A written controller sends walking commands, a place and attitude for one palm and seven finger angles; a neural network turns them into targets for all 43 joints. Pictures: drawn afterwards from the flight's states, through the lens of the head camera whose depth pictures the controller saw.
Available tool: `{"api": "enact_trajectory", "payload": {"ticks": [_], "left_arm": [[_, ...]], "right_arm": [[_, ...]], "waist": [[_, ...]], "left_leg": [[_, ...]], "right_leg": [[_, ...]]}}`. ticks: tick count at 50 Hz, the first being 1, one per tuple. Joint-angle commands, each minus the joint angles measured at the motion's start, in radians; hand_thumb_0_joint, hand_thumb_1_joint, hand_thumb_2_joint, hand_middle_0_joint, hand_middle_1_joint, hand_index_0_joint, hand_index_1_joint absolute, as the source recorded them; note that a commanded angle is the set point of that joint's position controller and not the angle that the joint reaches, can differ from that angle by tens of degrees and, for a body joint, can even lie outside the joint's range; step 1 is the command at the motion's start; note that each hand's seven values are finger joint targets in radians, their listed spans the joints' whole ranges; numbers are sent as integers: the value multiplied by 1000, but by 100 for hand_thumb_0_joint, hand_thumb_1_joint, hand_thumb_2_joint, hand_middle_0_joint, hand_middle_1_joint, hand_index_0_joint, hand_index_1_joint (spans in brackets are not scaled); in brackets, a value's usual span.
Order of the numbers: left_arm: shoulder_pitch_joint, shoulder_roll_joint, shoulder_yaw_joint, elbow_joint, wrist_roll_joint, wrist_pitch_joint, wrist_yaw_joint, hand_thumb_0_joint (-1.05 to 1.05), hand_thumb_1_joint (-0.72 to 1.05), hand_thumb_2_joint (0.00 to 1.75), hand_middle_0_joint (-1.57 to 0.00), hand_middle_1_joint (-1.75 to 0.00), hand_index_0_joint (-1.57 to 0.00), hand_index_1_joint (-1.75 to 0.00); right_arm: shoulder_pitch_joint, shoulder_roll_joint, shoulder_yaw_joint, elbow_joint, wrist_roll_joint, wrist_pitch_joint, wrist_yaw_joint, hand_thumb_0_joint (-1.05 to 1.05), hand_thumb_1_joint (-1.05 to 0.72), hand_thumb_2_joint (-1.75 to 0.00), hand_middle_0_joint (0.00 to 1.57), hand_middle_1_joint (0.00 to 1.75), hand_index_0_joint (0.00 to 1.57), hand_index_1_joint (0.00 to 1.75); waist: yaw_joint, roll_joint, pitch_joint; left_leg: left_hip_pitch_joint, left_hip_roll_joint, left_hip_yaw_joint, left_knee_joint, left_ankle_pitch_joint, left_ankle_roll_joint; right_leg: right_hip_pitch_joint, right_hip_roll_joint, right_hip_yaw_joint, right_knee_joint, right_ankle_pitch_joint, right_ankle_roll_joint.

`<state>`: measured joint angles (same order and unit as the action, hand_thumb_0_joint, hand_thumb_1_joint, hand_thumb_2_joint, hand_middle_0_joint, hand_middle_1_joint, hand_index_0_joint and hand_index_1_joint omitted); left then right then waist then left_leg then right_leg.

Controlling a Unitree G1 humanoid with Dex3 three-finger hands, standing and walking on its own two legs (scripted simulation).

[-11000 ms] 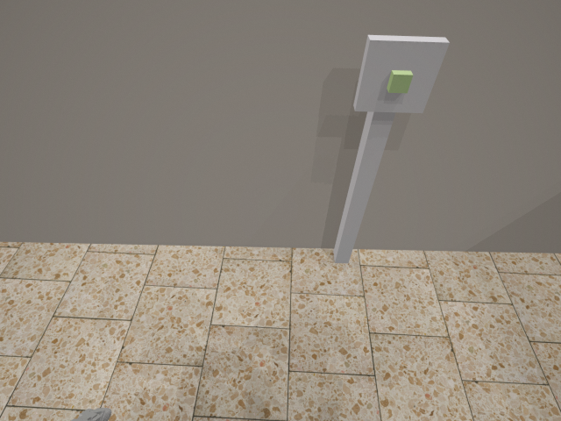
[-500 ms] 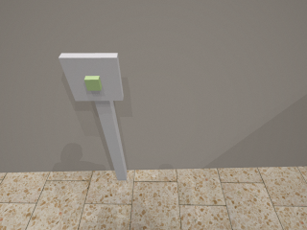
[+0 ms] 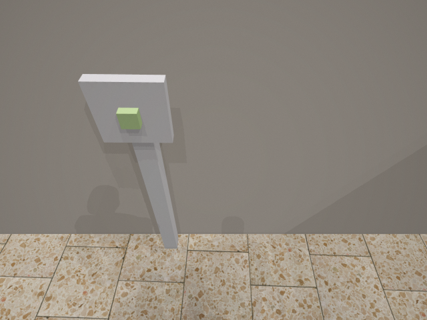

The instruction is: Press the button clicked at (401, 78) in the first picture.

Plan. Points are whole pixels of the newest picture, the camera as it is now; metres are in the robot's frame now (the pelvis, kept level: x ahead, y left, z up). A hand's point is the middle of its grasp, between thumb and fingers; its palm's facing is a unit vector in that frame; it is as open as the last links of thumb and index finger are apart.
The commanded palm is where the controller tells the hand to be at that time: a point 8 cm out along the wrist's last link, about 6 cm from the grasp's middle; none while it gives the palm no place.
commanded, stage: raise the hand and make a fist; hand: left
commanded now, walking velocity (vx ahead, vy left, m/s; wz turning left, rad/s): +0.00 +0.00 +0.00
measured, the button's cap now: (130, 117) +0.52 +0.23 +0.08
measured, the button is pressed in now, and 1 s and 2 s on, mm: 0 0 0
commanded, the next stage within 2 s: aim a knuckle at the button in 1.94 s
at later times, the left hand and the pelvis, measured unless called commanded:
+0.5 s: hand (118, 313) +0.14 +0.17 -0.02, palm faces +0.17 -0.98 -0.07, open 4.4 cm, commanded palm +0.12 +0.23 -0.01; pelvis -0.01 -0.04 -0.08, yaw +3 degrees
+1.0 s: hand (109, 278) +0.18 +0.19 +0.01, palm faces +0.07 -1.00 -0.04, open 3.1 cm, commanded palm +0.15 +0.25 +0.03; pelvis -0.01 -0.01 -0.05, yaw +1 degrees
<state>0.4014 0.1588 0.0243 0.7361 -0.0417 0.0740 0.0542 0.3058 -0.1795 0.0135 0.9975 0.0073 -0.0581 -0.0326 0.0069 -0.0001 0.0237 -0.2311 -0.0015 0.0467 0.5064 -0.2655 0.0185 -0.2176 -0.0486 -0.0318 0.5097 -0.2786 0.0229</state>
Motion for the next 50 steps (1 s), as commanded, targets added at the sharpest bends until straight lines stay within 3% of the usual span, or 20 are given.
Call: {"api": "enact_trajectory", "payload": {"ticks": [1, 2, 3, 4, 6, 8, 9, 10, 13, 15, 19, 20, 22, 26, 28, 30, 35, 40, 45, 50], "left_arm": [[-19, -22, -37, -812, -112, -156, 83, 0, 90, 90, -31, -42, -31, -42], [-84, 39, 13, -865, -116, -206, 75, 0, 90, 90, -34, -45, -34, -45], [-35, 71, 66, -817, -106, -262, 59, 0, 90, 90, -36, -48, -36, -48], [122, 7, 65, -706, -120, -317, 22, 0, 90, 90, -39, -51, -39, -51], [308, -34, 97, -575, -145, -460, -86, 0, 90, 90, -45, -57, -45, -57], [335, -21, 120, -599, -182, -630, -221, 0, 90, 90, -50, -63, -50, -63], [319, 29, 157, -602, -194, -700, -288, 0, 90, 90, -53, -66, -53, -66], [354, 97, 234, -586, -196, -721, -327, 0, 90, 90, -56, -69, -56, -69], [281, 140, 274, -796, -253, -646, -368, 0, 90, 90, -64, -78, -64, -78], [163, 160, 282, -964, -267, -621, -338, 0, 90, 90, -69, -84, -69, -84], [53, 156, 245, -1141, -243, -668, -290, 0, 90, 90, -81, -96, -81, -96], [6, 151, 213, -1162, -243, -680, -303, 0, 90, 90, -83, -99, -83, -99], [-3, 155, 206, -1079, -249, -674, -343, 0, 90, 90, -89, -105, -89, -105], [47, 193, 234, -991, -280, -556, -422, 0, 90, 90, -100, -117, -100, -117], [93, 218, 286, -985, -292, -479, -416, 0, 90, 90, -105, -123, -105, -123], [117, 225, 333, -951, -311, -424, -389, 0, 90, 90, -111, -129, -111, -129], [103, 214, 336, -998, -303, -448, -315, 0, 90, 90, -124, -144, -124, -144], [64, 193, 277, -999, -289, -498, -316, 0, 90, 90, -130, -150, -130, -150], [40, 216, 276, -1044, -276, -486, -296, 0, 90, 90, -130, -150, -130, -150], [24, 216, 268, -1103, -258, -459, -258, 0, 90, 90, -130, -150, -130, -150]], "right_arm": [[-104, -148, -47, -280, 50, -250, -52, 0, -90, -90, 20, 30, 20, 30], [-138, -173, -61, -339, 39, -267, -49, 0, -90, -90, 20, 30, 20, 30], [-125, -186, -74, -349, 18, -272, -45, 0, -90, -90, 20, 30, 20, 30], [-137, -175, -85, -375, 5, -273, -36, 0, -90, -90, 20, 30, 20, 30], [-168, -162, -104, -421, -3, -269, -2, 0, -90, -90, 20, 30, 20, 30], [-198, -165, -124, -473, -9, -262, 28, 0, -90, -90, 20, 30, 20, 30], [-215, -172, -131, -498, -6, -261, 38, 0, -90, -90, 20, 30, 20, 30], [-211, -168, -140, -522, 3, -252, 46, 0, -90, -90, 20, 30, 20, 30], [-246, -165, -130, -627, 19, -221, 24, 0, -90, -90, 20, 30, 20, 30], [-209, -153, -122, -642, 17, -210, 7, 0, -90, -90, 20, 30, 20, 30], [-134, -139, -113, -612, 5, -197, -16, 0, -90, -90, 20, 30, 20, 30], [-126, -144, -105, -605, 0, -199, -23, 0, -90, -90, 20, 30, 20, 30], [-131, -153, -97, -580, 6, -207, -33, 0, -90, -90, 20, 30, 20, 30], [-149, -165, -83, -585, 30, -220, -46, 0, -90, -90, 20, 30, 20, 30], [-159, -158, -83, -598, 36, -213, -52, 0, -90, -90, 20, 30, 20, 30], [-174, -142, -79, -599, 36, -205, -56, 0, -90, -90, 20, 30, 20, 30], [-171, -136, -75, -593, 28, -208, -52, 0, -90, -90, 20, 30, 20, 30], [-146, -160, -75, -585, 30, -232, -49, 0, -90, -90, 20, 30, 20, 30], [-132, -174, -69, -585, 35, -250, -49, 0, -90, -90, 20, 30, 20, 30], [-125, -175, -62, -589, 33, -254, -45, 0, -90, -90, 20, 30, 20, 30]], "waist": [[-40, 151, -83], [-58, 127, 0], [-63, 34, -27], [-28, -103, -11], [32, -223, -62], [55, -200, -119], [51, -158, -151], [73, -98, -183], [79, 2, -327], [46, 39, -357], [-23, 84, -370], [-53, 47, -353], [-70, 37, -295], [-39, 44, -313], [-6, 16, -355], [12, -39, -341], [18, -34, -289], [-6, -17, -239], [-3, 37, -252], [2, 92, -270]], "left_leg": [[10, 29, -75, -88, 118, -33], [-63, 12, -89, -37, 19, -24], [-113, 5, -87, 12, -10, -21], [-187, 6, -83, 65, 0, -23], [-316, -1, -53, 187, 29, -37], [-425, -10, -35, 304, 28, -42], [-465, -15, -28, 361, 30, -41], [-491, -21, -16, 390, 38, -38], [-495, -36, 16, 430, 31, -15], [-485, -23, -9, 461, 37, -8], [-435, 4, -43, 513, 105, 7], [-445, 11, -56, 529, 96, 13], [-490, 14, -64, 544, 39, 10], [-495, 9, -68, 507, -5, 11], [-481, 4, -65, 471, 10, 11], [-491, 4, -73, 447, 7, 6], [-452, 5, -73, 388, 6, 3], [-418, 4, -68, 355, -32, 6], [-358, 5, -75, 301, -55, 8], [-285, 12, -84, 264, 3, 3]], "right_leg": [[-124, 36, -80, 51, 14, -46], [-182, 36, -85, 31, -2, -41], [-227, 42, -95, 46, -29, -39], [-274, 54, -115, 85, -53, -37], [-346, 60, -115, 196, -61, -41], [-400, 54, -89, 315, -11, -47], [-412, 47, -64, 355, 20, -49], [-391, 37, -34, 376, 44, -55], [-336, 27, 32, 377, 37, -43], [-366, 34, 49, 385, 38, -34], [-419, 43, 43, 402, 154, -28], [-449, 48, 40, 407, 154, -23], [-485, 45, 52, 384, 81, -21], [-427, 37, 78, 319, -25, -20], [-355, 24, 81, 291, -29, -13], [-307, 16, 85, 268, -29, -1], [-315, 21, 54, 254, -48, -5], [-364, 33, 32, 232, -146, -19], [-363, 46, -13, 236, -153, -31], [-332, 55, -52, 256, -55, -39]]}}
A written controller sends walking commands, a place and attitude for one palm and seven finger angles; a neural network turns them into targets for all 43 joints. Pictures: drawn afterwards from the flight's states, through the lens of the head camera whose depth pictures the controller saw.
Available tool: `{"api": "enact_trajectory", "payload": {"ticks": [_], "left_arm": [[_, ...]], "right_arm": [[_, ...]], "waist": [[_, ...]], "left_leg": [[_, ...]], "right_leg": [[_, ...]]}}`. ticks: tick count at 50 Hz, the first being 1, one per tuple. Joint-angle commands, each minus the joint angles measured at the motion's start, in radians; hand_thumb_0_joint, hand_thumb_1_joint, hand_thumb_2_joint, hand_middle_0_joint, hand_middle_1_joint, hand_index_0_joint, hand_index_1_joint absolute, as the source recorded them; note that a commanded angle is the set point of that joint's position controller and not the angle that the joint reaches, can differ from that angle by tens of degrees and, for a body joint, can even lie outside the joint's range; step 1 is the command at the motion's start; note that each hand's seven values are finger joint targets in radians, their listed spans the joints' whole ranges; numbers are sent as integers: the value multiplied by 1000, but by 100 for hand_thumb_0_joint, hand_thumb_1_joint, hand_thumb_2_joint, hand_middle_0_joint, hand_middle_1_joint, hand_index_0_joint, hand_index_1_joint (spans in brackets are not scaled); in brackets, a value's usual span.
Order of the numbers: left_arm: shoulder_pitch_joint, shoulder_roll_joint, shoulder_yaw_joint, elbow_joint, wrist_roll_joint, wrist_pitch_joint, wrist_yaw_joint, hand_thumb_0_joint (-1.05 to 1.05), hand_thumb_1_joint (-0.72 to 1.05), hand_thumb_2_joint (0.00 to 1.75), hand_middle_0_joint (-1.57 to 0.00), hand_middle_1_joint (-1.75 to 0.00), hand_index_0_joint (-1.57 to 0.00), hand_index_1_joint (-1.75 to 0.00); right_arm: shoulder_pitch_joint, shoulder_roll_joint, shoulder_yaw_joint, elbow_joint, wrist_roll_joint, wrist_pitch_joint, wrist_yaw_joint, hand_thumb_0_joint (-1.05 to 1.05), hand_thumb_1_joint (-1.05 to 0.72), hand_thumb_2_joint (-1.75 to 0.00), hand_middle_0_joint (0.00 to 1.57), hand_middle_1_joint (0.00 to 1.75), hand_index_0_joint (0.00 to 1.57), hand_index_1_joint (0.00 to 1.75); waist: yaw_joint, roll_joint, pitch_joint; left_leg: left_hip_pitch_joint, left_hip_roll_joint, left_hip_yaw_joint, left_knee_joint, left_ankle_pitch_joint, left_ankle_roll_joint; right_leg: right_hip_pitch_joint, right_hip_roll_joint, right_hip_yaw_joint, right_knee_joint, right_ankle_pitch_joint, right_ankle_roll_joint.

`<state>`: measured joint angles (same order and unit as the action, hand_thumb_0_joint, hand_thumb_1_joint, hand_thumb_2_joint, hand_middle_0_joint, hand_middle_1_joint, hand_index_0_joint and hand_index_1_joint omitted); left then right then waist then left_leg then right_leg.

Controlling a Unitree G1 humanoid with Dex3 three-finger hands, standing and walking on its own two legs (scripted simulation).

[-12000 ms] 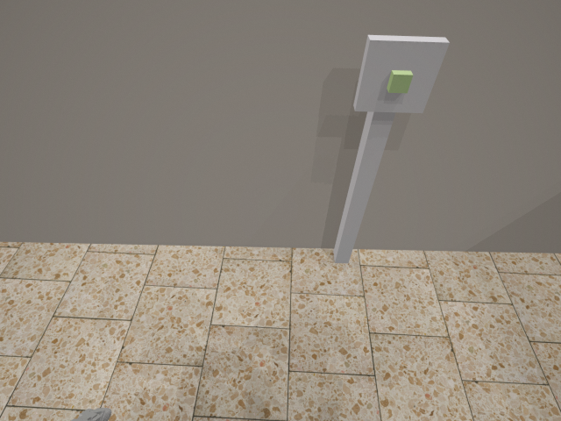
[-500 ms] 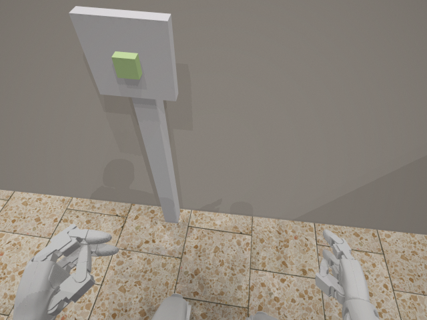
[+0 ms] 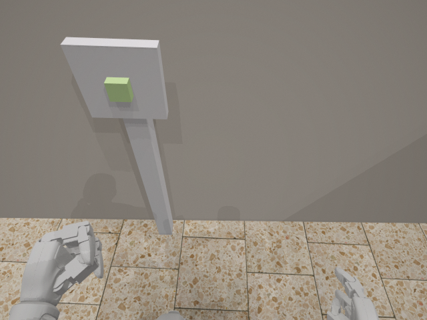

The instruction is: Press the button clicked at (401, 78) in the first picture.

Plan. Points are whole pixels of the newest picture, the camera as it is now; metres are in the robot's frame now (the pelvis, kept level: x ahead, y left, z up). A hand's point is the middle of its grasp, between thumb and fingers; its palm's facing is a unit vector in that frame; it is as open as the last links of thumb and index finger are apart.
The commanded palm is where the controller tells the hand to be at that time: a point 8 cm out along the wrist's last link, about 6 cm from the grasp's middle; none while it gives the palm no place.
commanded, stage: raise the hand and make a fist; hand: left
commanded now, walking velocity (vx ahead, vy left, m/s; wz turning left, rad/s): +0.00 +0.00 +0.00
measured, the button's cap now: (119, 88) +0.54 +0.23 +0.14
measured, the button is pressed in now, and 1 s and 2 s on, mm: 0 0 0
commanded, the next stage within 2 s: aim a knuckle at the button in 0.94 s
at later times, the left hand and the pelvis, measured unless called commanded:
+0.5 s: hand (76, 221) +0.24 +0.22 +0.12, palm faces +0.06 -1.00 -0.06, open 3.1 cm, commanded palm +0.21 +0.27 +0.13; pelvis +0.02 +0.01 +0.02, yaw +1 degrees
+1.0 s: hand (93, 218) +0.24 +0.19 +0.13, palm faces +0.07 -1.00 -0.05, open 3.1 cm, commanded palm +0.21 +0.25 +0.14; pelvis +0.02 -0.01 +0.03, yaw +0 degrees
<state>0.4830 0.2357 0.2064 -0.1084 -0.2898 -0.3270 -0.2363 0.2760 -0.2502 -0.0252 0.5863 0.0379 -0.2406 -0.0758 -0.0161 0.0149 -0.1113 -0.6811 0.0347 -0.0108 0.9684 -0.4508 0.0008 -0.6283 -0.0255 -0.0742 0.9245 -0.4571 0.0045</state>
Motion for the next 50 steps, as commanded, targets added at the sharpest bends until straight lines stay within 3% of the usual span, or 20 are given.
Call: {"api": "enact_trajectory", "payload": {"ticks": [1, 5, 11, 15, 18, 20, 24, 25, 26, 28, 30, 33, 35, 37, 40, 43, 44, 45, 48, 50], "left_arm": [[-54, 126, 74, -266, -5, -51, 38, 0, 90, 90, -130, -150, -130, -150], [-84, 122, 57, -247, 5, 7, 44, 0, 90, 90, -130, -150, -130, -150], [-153, 138, 67, -286, 6, 70, 29, 0, 90, 90, -130, -150, -130, -150], [-194, 150, 81, -288, -1, 94, 26, 0, 90, 90, -130, -150, -130, -150], [-220, 153, 83, -285, -3, 113, 14, 0, 90, 90, -130, -150, -130, -150], [-237, 163, 95, -258, -12, 132, 8, 0, 90, 90, -130, -150, -130, -150], [-284, 183, 111, -265, -17, 155, -1, 0, 90, 90, -130, -150, -130, -150], [-296, 188, 113, -253, -22, 163, -3, 0, 90, 90, -130, -150, -130, -150], [-311, 188, 111, -259, -21, 165, -4, 0, 90, 90, -130, -150, -130, -150], [-308, 187, 117, -239, -24, 177, -5, 0, 90, 90, -130, -150, -130, -150], [-274, 166, 108, -202, -29, 184, -7, 0, 90, 90, -130, -150, -130, -150], [-278, 177, 118, -220, -22, 183, -1, 0, 90, 90, -130, -150, -130, -150], [-269, 182, 125, -216, -20, 176, 9, 0, 90, 90, -130, -150, -130, -150], [-287, 178, 121, -234, -18, 158, 12, 0, 90, 90, -130, -150, -130, -150], [-292, 186, 130, -227, -18, 135, 20, 0, 90, 90, -130, -150, -130, -150], [-298, 179, 125, -216, -17, 118, 17, 0, 90, 90, -130, -150, -130, -150], [-299, 173, 118, -208, -18, 117, 14, 0, 90, 90, -130, -150, -130, -150], [-294, 175, 120, -191, -23, 118, 11, 0, 90, 90, -130, -150, -130, -150], [-303, 176, 115, -195, -20, 114, 1, 0, 90, 90, -130, -150, -130, -150], [-299, 179, 119, -178, -25, 116, 1, 0, 90, 90, -130, -150, -130, -150]], "right_arm": [[-94, -101, -20, -182, 3, -71, 3, 0, -90, -90, 20, 30, 20, 30], [-97, -106, -9, -187, 4, -60, 6, 0, -90, -90, 20, 30, 20, 30], [-92, -106, 8, -201, 5, -50, 6, 0, -90, -90, 20, 30, 20, 30], [-95, -107, 15, -192, 1, -52, 5, 0, -90, -90, 20, 30, 20, 30], [-90, -108, 19, -187, 5, -51, 5, 0, -90, -90, 20, 30, 20, 30], [-97, -111, 21, -182, 4, -50, 3, 0, -90, -90, 20, 30, 20, 30], [-97, -114, 22, -182, 10, -50, -3, 0, -90, -90, 20, 30, 20, 30], [-101, -117, 25, -178, 9, -49, -3, 0, -90, -90, 20, 30, 20, 30], [-103, -116, 25, -177, 12, -48, -3, 0, -90, -90, 20, 30, 20, 30], [-102, -115, 25, -176, 11, -49, -5, 0, -90, -90, 20, 30, 20, 30], [-107, -117, 23, -175, 13, -49, -3, 0, -90, -90, 20, 30, 20, 30], [-104, -115, 19, -180, 11, -48, 1, 0, -90, -90, 20, 30, 20, 30], [-103, -117, 17, -176, 7, -47, 3, 0, -90, -90, 20, 30, 20, 30], [-102, -115, 15, -174, 8, -48, 5, 0, -90, -90, 20, 30, 20, 30], [-98, -114, 14, -165, 5, -48, 6, 0, -90, -90, 20, 30, 20, 30], [-104, -111, 14, -162, 8, -51, 5, 0, -90, -90, 20, 30, 20, 30], [-107, -110, 13, -160, 10, -52, 4, 0, -90, -90, 20, 30, 20, 30], [-106, -113, 13, -159, 9, -51, 3, 0, -90, -90, 20, 30, 20, 30], [-115, -110, 14, -159, 12, -55, 0, 0, -90, -90, 20, 30, 20, 30], [-116, -111, 16, -156, 11, -56, -2, 0, -90, -90, 20, 30, 20, 30]], "waist": [[24, 79, -135], [16, 61, -81], [21, 83, -102], [23, 50, -110], [23, 80, -111], [26, 46, -96], [31, 63, -120], [28, 28, -108], [30, 62, -107], [35, 65, -107], [37, 15, -82], [43, 51, -97], [41, 14, -86], [38, 43, -90], [34, 13, -93], [31, 45, -78], [29, 39, -73], [27, -10, -67], [31, 42, -72], [27, -8, -60]], "left_leg": [[179, -22, -29, -207, 202, 18], [186, -15, -41, -232, 198, 14], [248, -13, -47, -257, 263, 8], [269, -13, -52, -266, 305, 6], [293, -14, -49, -276, 329, 3], [284, -16, -48, -284, 309, 7], [322, -19, -42, -303, 331, 7], [313, -19, -43, -306, 325, 11], [327, -21, -38, -311, 334, 10], [337, -23, -35, -322, 329, 8], [320, -24, -32, -327, 320, 11], [339, -28, -22, -332, 342, 10], [328, -27, -19, -327, 351, 13], [340, -30, -10, -327, 349, 12], [332, -32, -5, -322, 339, 16], [334, -35, 2, -324, 315, 15], [333, -36, 5, -322, 306, 17], [315, -35, 2, -321, 292, 19], [324, -39, 7, -325, 278, 19], [310, -38, 6, -321, 265, 23]], "right_leg": [[79, 33, -18, -157, 141, -20], [87, 38, -28, -174, 151, -20], [127, 38, -33, -190, 217, -21], [163, 39, -34, -202, 259, -21], [170, 37, -33, -214, 281, -21], [188, 39, -31, -231, 274, -21], [217, 35, -28, -251, 297, -20], [229, 39, -27, -259, 298, -20], [230, 36, -24, -264, 307, -21], [238, 35, -25, -274, 304, -20], [249, 39, -25, -285, 303, -19], [257, 34, -21, -286, 333, -17], [268, 37, -18, -289, 348, -17], [264, 34, -11, -294, 353, -15], [273, 34, -5, -300, 353, -14], [260, 30, 1, -307, 334, -12], [255, 29, 5, -313, 328, -10], [264, 29, 10, -321, 314, -8], [261, 24, 17, -326, 299, -8], [264, 24, 25, -338, 283, -4]]}}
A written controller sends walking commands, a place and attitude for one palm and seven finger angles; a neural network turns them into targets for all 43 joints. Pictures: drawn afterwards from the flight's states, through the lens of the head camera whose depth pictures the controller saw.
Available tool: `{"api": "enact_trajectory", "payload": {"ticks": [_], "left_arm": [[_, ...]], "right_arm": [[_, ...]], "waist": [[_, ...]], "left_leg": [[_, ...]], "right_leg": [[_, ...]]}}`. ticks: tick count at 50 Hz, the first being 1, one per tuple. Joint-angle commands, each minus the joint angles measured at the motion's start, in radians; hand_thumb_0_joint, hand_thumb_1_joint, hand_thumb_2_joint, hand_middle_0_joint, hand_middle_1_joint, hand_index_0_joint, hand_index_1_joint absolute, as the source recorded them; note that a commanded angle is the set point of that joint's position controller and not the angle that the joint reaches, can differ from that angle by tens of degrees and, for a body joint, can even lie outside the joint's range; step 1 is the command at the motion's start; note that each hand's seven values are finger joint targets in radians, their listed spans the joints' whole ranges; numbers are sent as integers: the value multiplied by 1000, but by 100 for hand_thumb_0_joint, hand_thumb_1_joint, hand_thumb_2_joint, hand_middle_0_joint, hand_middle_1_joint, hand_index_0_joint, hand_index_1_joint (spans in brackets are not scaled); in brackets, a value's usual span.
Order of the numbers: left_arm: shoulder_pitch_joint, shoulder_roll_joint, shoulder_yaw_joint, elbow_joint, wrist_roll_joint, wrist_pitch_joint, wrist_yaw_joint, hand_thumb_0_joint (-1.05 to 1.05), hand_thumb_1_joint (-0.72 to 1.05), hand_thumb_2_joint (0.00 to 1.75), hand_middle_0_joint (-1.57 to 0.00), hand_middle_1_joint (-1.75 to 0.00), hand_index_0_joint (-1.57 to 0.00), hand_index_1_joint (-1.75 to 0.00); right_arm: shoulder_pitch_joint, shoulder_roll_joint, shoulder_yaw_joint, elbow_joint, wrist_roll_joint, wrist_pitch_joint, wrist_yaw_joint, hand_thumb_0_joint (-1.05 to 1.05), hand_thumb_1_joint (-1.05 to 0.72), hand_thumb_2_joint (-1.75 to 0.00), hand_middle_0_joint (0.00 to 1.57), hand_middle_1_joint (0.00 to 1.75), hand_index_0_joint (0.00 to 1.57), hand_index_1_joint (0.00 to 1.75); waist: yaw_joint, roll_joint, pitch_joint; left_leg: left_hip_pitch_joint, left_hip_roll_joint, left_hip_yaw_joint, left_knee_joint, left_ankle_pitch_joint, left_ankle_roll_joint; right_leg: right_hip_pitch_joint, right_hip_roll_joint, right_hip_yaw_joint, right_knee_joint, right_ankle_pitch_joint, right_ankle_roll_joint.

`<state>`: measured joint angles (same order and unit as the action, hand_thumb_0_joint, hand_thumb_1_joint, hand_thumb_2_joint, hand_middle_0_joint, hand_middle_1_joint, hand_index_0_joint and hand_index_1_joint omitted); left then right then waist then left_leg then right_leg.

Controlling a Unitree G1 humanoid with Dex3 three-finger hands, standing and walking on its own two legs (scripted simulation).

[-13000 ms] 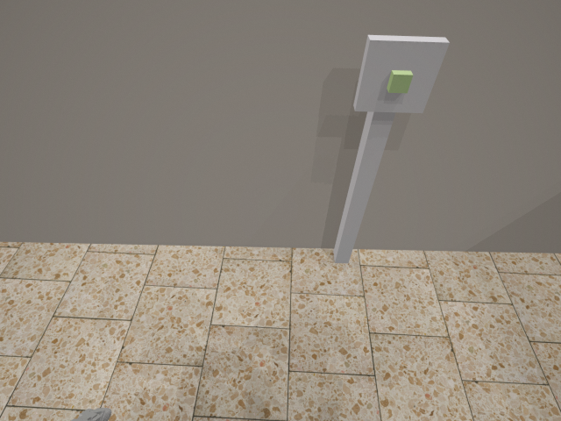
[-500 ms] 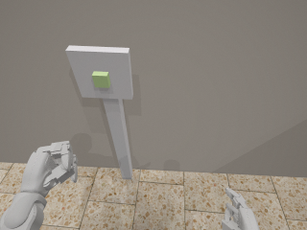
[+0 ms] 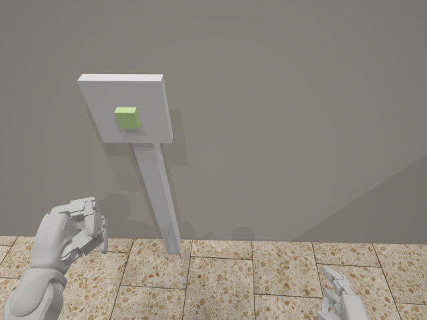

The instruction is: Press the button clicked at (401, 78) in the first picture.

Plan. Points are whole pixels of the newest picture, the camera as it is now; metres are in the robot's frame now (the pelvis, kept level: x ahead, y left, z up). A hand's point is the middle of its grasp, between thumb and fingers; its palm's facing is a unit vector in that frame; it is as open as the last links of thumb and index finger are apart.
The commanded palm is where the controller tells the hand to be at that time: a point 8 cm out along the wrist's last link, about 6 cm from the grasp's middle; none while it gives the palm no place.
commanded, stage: aim a knuckle at the button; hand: left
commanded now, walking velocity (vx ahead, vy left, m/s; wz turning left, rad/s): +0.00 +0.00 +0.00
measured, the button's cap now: (128, 117) +0.52 +0.24 +0.11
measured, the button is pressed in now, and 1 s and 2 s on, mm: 0 0 0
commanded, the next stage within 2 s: press the button with the knuckle in 1.94 s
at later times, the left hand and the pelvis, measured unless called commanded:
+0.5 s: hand (115, 197) +0.31 +0.21 +0.09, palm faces +0.04 -1.00 -0.02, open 3.1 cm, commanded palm +0.28 +0.26 +0.10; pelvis +0.00 +0.00 +0.00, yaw -1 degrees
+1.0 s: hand (136, 167) +0.39 +0.19 +0.08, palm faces +0.03 -1.00 -0.02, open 3.1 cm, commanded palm +0.37 +0.25 +0.08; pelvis -0.01 +0.01 +0.00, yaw -2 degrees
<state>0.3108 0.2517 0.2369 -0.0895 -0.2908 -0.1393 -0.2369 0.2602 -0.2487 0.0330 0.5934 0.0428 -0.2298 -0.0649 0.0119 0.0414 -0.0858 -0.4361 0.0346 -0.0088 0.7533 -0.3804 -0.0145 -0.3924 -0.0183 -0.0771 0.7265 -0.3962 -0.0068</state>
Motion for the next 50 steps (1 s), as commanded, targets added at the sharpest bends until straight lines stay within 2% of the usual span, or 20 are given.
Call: {"api": "enact_trajectory", "payload": {"ticks": [1, 3, 4, 7, 10, 14, 15, 22, 25, 27, 30, 33, 36, 38, 41, 42, 44, 46, 48, 50], "left_arm": [[-138, 157, 79, -203, -24, -75, 0, 0, 90, 90, -130, -150, -130, -150], [-178, 184, 100, -180, -24, -78, 0, 0, 90, 90, -130, -150, -130, -150], [-244, 171, 79, -177, -20, -84, -1, 0, 90, 90, -130, -150, -130, -150], [-354, 189, 84, -96, -18, -89, 1, 0, 90, 90, -130, -150, -130, -150], [-448, 225, 104, -4, -17, -86, -12, 0, 90, 90, -130, -150, -130, -150], [-532, 245, 122, 74, -16, -84, -29, 0, 90, 90, -130, -150, -130, -150], [-510, 262, 144, 111, -18, -82, -30, 0, 90, 90, -130, -150, -130, -150], [-579, 205, 94, 179, -6, -85, -24, 0, 90, 90, -130, -150, -130, -150], [-655, 241, 111, 195, 15, -101, 4, 0, 90, 90, -130, -150, -130, -150], [-661, 224, 100, 190, 26, -115, 17, 0, 90, 90, -130, -150, -130, -150], [-722, 237, 103, 222, 38, -134, 37, 0, 90, 90, -130, -150, -130, -150], [-797, 212, 74, 259, 48, -145, 45, 0, 90, 90, -130, -150, -130, -150], [-802, 220, 83, 310, 57, -147, 53, 0, 90, 90, -130, -150, -130, -150], [-874, 226, 77, 356, 62, -147, 55, 0, 90, 90, -130, -150, -130, -150], [-957, 238, 85, 441, 67, -153, 55, 0, 90, 90, -130, -150, -130, -150], [-983, 253, 92, 469, 72, -156, 55, 0, 90, 90, -130, -150, -130, -150], [-1061, 220, 51, 487, 82, -167, 53, 0, 90, 90, -130, -150, -130, -150], [-1087, 245, 72, 517, 91, -185, 59, 0, 90, 90, -130, -150, -130, -150], [-1110, 214, 48, 558, 91, -191, 61, 0, 90, 90, -130, -150, -130, -150], [-1152, 280, 99, 632, 98, -193, 69, 0, 90, 90, -130, -150, -130, -150]], "right_arm": [[-107, -111, -43, -167, 8, -68, -14, 0, -90, -90, 20, 30, 20, 30], [-101, -116, -42, -157, 7, -67, -19, 0, -90, -90, 20, 30, 20, 30], [-105, -114, -41, -149, 8, -67, -21, 0, -90, -90, 20, 30, 20, 30], [-103, -119, -41, -129, 10, -63, -32, 0, -90, -90, 20, 30, 20, 30], [-106, -124, -39, -114, 11, -55, -41, 0, -90, -90, 20, 30, 20, 30], [-109, -122, -38, -111, 11, -47, -43, 0, -90, -90, 20, 30, 20, 30], [-104, -124, -39, -111, 10, -42, -41, 0, -90, -90, 20, 30, 20, 30], [-75, -129, -52, -120, 11, -16, -27, 0, -90, -90, 20, 30, 20, 30], [-61, -133, -56, -109, 7, 0, -24, 0, -90, -90, 20, 30, 20, 30], [-56, -131, -59, -115, 5, 8, -20, 0, -90, -90, 20, 30, 20, 30], [-41, -135, -61, -98, 2, 23, -18, 0, -90, -90, 20, 30, 20, 30], [-35, -134, -62, -91, 3, 37, -16, 0, -90, -90, 20, 30, 20, 30], [-22, -136, -63, -91, 0, 55, -12, 0, -90, -90, 20, 30, 20, 30], [-18, -138, -59, -83, 1, 68, -12, 0, -90, -90, 20, 30, 20, 30], [-2, -145, -60, -73, 0, 87, -14, 0, -90, -90, 20, 30, 20, 30], [3, -145, -60, -70, 1, 93, -14, 0, -90, -90, 20, 30, 20, 30], [15, -142, -59, -68, -1, 101, -10, 0, -90, -90, 20, 30, 20, 30], [34, -146, -65, -63, -5, 111, -7, 0, -90, -90, 20, 30, 20, 30], [44, -145, -65, -61, -6, 120, -1, 0, -90, -90, 20, 30, 20, 30], [66, -156, -67, -47, -9, 135, -1, 0, -90, -90, 20, 30, 20, 30]], "waist": [[-1, -21, -81], [-7, -37, -75], [-20, -7, -69], [-32, -39, -57], [-30, -56, -69], [-14, 2, -137], [-3, -25, -147], [-12, -26, -158], [-21, -32, -156], [-15, 12, -204], [-31, -23, -199], [-41, -2, -203], [-32, -3, -232], [-43, 7, -205], [-57, -44, -208], [-54, -9, -202], [-65, 25, -231], [-61, 10, -268], [-69, 6, -277], [-72, -45, -269]], "left_leg": [[67, -39, 7, -107, 185, 38], [61, -40, 6, -105, 174, 38], [72, -41, 6, -105, 165, 38], [63, -41, 3, -103, 122, 40], [49, -41, 6, -99, 122, 41], [78, -43, 9, -107, 173, 38], [64, -42, 8, -105, 191, 38], [89, -40, 16, -111, 249, 35], [87, -34, 12, -113, 253, 34], [113, -35, 16, -113, 278, 32], [109, -28, 9, -111, 278, 32], [118, -28, 7, -114, 267, 30], [115, -28, 10, -107, 296, 31], [96, -27, 5, -110, 261, 27], [78, -27, 6, -103, 232, 33], [73, -27, 5, -101, 231, 29], [93, -27, 0, -90, 249, 27], [102, -24, -7, -78, 282, 27], [102, -23, -9, -71, 291, 25], [56, -23, -8, -61, 270, 29]], "right_leg": [[19, 14, 32, -144, 209, 9], [15, 13, 37, -148, 193, 12], [-4, 13, 36, -147, 182, 11], [-24, 10, 53, -166, 114, 14], [-4, 7, 73, -173, 103, 14], [38, 2, 68, -151, 188, 7], [60, 4, 69, -147, 209, 6], [37, 14, 42, -119, 313, 5], [29, 15, 37, -110, 305, 1], [33, 16, 36, -97, 328, -2], [19, 21, 30, -94, 320, -3], [-1, 21, 30, -90, 307, -6], [13, 22, 32, -82, 337, -7], [-11, 23, 30, -83, 304, -8], [-26, 26, 36, -87, 281, -6], [-34, 24, 36, -83, 277, -10], [-55, 25, 33, -69, 284, -13], [-51, 28, 33, -57, 303, -16], [-66, 29, 30, -49, 310, -14], [-63, 32, 32, -46, 302, -12]]}}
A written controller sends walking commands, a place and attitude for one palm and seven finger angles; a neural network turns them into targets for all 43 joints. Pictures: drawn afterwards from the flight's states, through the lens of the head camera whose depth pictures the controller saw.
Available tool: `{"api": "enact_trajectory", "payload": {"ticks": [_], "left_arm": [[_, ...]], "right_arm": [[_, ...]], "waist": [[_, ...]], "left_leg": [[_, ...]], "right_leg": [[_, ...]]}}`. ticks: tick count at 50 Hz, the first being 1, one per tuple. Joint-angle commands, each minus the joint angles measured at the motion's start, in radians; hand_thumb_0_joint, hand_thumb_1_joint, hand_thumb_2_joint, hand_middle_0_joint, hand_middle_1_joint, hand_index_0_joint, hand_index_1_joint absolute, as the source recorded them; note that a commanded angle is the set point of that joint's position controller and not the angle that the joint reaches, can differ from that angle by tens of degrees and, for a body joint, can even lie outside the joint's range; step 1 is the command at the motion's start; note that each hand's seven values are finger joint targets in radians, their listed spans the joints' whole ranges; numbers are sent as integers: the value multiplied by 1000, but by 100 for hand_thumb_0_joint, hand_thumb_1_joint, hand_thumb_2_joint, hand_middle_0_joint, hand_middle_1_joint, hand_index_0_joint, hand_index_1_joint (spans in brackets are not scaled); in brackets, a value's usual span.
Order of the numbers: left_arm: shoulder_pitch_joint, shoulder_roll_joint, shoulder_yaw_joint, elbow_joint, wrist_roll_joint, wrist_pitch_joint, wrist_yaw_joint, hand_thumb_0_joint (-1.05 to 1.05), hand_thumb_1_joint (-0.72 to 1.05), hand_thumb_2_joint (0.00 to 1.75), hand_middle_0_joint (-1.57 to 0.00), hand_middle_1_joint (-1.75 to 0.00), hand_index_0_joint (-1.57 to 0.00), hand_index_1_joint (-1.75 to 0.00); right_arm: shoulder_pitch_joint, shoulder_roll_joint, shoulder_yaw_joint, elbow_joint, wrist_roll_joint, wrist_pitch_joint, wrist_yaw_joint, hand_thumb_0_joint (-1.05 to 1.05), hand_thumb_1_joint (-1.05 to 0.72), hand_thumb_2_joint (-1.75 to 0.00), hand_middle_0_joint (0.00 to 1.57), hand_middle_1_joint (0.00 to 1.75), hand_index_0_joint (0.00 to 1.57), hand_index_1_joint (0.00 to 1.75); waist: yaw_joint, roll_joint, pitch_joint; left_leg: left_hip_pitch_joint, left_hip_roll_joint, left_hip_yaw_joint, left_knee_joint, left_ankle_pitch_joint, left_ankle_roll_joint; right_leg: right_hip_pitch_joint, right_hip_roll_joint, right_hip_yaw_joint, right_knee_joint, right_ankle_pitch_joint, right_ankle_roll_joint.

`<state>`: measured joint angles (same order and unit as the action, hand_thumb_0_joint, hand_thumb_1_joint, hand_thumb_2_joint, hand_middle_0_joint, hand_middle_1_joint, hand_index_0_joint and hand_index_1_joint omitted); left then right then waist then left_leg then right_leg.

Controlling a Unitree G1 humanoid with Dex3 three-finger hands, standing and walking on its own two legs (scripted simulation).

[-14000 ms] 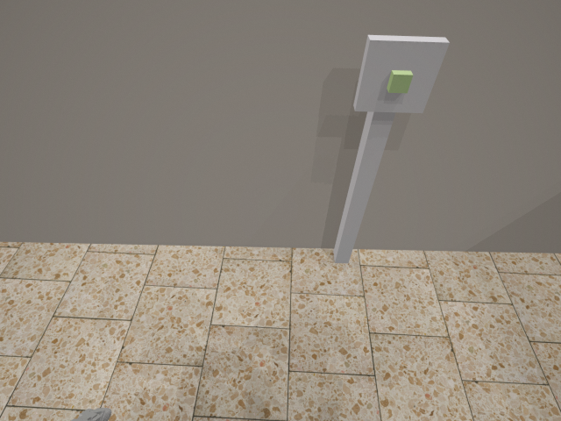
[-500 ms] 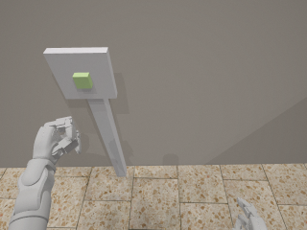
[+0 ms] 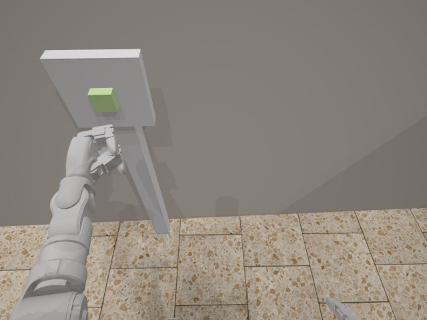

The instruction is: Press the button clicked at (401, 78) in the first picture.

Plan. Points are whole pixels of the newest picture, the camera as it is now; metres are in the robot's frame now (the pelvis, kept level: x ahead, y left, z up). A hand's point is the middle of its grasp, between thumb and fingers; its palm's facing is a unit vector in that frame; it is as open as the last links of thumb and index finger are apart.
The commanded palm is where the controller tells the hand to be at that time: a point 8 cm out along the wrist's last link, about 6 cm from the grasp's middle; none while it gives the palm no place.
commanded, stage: aim a knuckle at the button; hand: left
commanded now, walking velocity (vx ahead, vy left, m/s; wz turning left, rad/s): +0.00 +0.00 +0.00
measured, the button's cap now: (104, 99) +0.52 +0.24 +0.11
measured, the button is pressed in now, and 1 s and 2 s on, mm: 0 0 7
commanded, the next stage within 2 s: press the button with the knuckle in 0.94 s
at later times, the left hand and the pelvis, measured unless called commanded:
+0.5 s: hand (121, 142) +0.44 +0.20 +0.07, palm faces +0.06 -1.00 +0.00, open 3.1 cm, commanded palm +0.40 +0.25 +0.08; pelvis +0.00 +0.00 -0.01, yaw -2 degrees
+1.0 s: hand (122, 144) +0.43 +0.20 +0.07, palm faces +0.07 -1.00 +0.00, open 3.1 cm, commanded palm +0.40 +0.25 +0.08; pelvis +0.00 +0.00 -0.01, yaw -1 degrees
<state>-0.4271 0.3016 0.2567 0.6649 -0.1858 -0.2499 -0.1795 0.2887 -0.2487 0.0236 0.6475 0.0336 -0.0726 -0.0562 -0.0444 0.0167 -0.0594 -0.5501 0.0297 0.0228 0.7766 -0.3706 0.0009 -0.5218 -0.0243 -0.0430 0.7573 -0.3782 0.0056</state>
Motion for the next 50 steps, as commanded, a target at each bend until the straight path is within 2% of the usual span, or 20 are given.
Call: {"api": "enact_trajectory", "payload": {"ticks": [1, 3, 7, 9, 11, 12, 15, 18, 20, 24, 26, 29, 32, 34, 39, 40, 42, 43, 47, 50], "left_arm": [[-439, 226, 73, -112, -2, -88, 12, 0, 90, 90, -130, -150, -130, -150], [-477, 262, 99, -85, 7, -97, 15, 0, 90, 90, -130, -150, -130, -150], [-511, 325, 152, -20, 16, -126, 14, 0, 90, 90, -130, -150, -130, -150], [-561, 299, 119, -1, 20, -140, 1, 0, 90, 90, -130, -150, -130, -150], [-591, 309, 124, 38, 19, -150, -10, 0, 90, 90, -130, -150, -130, -150], [-599, 337, 150, 74, 17, -151, -13, 0, 90, 90, -130, -150, -130, -150], [-553, 352, 164, 99, 16, -151, -36, 0, 90, 90, -130, -150, -130, -150], [-515, 311, 134, 33, 5, -158, -53, 0, 90, 90, -130, -150, -130, -150], [-491, 282, 125, 20, -13, -153, -54, 0, 90, 90, -130, -150, -130, -150], [-520, 320, 150, 3, -10, -136, -34, 0, 90, 90, -130, -150, -130, -150], [-540, 352, 167, -40, 3, -149, -22, 0, 90, 90, -130, -150, -130, -150], [-540, 328, 144, -57, 8, -156, -12, 0, 90, 90, -130, -150, -130, -150], [-577, 313, 126, -27, 9, -154, -10, 0, 90, 90, -130, -150, -130, -150], [-541, 290, 116, -16, 5, -147, -14, 0, 90, 90, -130, -150, -130, -150], [-539, 242, 77, 15, 4, -125, -12, 0, 90, 90, -130, -150, -130, -150], [-539, 252, 89, 20, 3, -125, -6, 0, 90, 90, -130, -150, -130, -150], [-511, 279, 113, 8, 7, -126, 0, 0, 90, 90, -130, -150, -130, -150], [-530, 255, 94, -4, 7, -128, 3, 0, 90, 90, -130, -150, -130, -150], [-525, 307, 135, -34, 13, -144, 12, 0, 90, 90, -130, -150, -130, -150], [-522, 289, 112, -62, 11, -148, 4, 0, 90, 90, -130, -150, -130, -150]], "right_arm": [[39, -156, -58, -103, 1, -16, -7, 0, -90, -90, 20, 30, 20, 30], [48, -157, -58, -101, -1, -4, -6, 0, -90, -90, 20, 30, 20, 30], [74, -161, -62, -100, -6, 17, -3, 0, -90, -90, 20, 30, 20, 30], [84, -158, -64, -95, -4, 24, 0, 0, -90, -90, 20, 30, 20, 30], [98, -163, -66, -88, -6, 33, 0, 0, -90, -90, 20, 30, 20, 30], [107, -167, -66, -83, -8, 39, -2, 0, -90, -90, 20, 30, 20, 30], [116, -169, -68, -97, -9, 52, 0, 0, -90, -90, 20, 30, 20, 30], [118, -163, -74, -114, -6, 62, 8, 0, -90, -90, 20, 30, 20, 30], [123, -162, -77, -117, -5, 66, 10, 0, -90, -90, 20, 30, 20, 30], [117, -167, -77, -114, -1, 72, 4, 0, -90, -90, 20, 30, 20, 30], [116, -166, -77, -116, -3, 72, 1, 0, -90, -90, 20, 30, 20, 30], [108, -159, -73, -114, -2, 67, 1, 0, -90, -90, 20, 30, 20, 30], [105, -160, -70, -105, -2, 65, -1, 0, -90, -90, 20, 30, 20, 30], [101, -159, -70, -112, -2, 62, 2, 0, -90, -90, 20, 30, 20, 30], [95, -159, -68, -119, 0, 65, 7, 0, -90, -90, 20, 30, 20, 30], [100, -160, -69, -118, -1, 65, 8, 0, -90, -90, 20, 30, 20, 30], [92, -162, -67, -130, 0, 68, 9, 0, -90, -90, 20, 30, 20, 30], [87, -157, -66, -132, 0, 67, 11, 0, -90, -90, 20, 30, 20, 30], [90, -159, -68, -131, -3, 69, 9, 0, -90, -90, 20, 30, 20, 30], [85, -155, -66, -135, -1, 69, 6, 0, -90, -90, 20, 30, 20, 30]], "waist": [[-20, -15, -303], [-17, 21, -316], [-16, 0, -351], [-32, 46, -353], [-44, 34, -364], [-41, 10, -350], [-29, 42, -377], [-21, 83, -418], [-28, 25, -405], [-36, 19, -350], [-30, 48, -381], [-36, 88, -382], [-50, 69, -363], [-39, 77, -379], [-43, 46, -345], [-43, 14, -349], [-26, 25, -356], [-36, 27, -351], [-25, 30, -378], [-34, 46, -383]], "left_leg": [[169, -20, -35, -86, 262, 15], [160, -21, -31, -78, 258, 15], [130, -21, -22, -63, 265, 20], [142, -20, -18, -50, 278, 19], [141, -17, -19, -41, 278, 21], [112, -17, -19, -41, 267, 22], [103, -20, -10, -35, 282, 25], [153, -15, -15, -30, 345, 21], [144, -12, -17, -31, 355, 25], [102, -13, -11, -43, 274, 28], [122, -13, -14, -44, 288, 27], [155, -11, -17, -39, 297, 23], [151, -9, -24, -42, 272, 22], [171, -9, -27, -41, 292, 19], [150, -10, -28, -38, 290, 18], [142, -10, -31, -35, 295, 21], [127, -12, -26, -41, 282, 18], [132, -14, -21, -40, 280, 21], [136, -13, -22, -34, 298, 21], [150, -12, -21, -34, 307, 21]], "right_leg": [[65, 37, 1, -75, 292, -23], [61, 34, 8, -71, 293, -24], [80, 39, 18, -60, 312, -23], [53, 41, 19, -54, 323, -24], [36, 44, 18, -50, 319, -23], [44, 44, 19, -51, 318, -21], [63, 45, 25, -44, 340, -24], [56, 49, 18, -36, 372, -27], [61, 55, 11, -40, 382, -24], [46, 52, 15, -55, 330, -18], [58, 51, 20, -49, 335, -21], [34, 53, 17, -49, 323, -24], [16, 53, 12, -50, 298, -23], [13, 53, 7, -47, 305, -26], [-3, 50, 3, -46, 307, -24], [10, 51, 3, -44, 315, -25], [26, 48, 6, -41, 310, -25], [22, 49, 8, -45, 315, -23], [47, 49, 14, -38, 334, -24], [50, 50, 14, -41, 339, -25]]}}
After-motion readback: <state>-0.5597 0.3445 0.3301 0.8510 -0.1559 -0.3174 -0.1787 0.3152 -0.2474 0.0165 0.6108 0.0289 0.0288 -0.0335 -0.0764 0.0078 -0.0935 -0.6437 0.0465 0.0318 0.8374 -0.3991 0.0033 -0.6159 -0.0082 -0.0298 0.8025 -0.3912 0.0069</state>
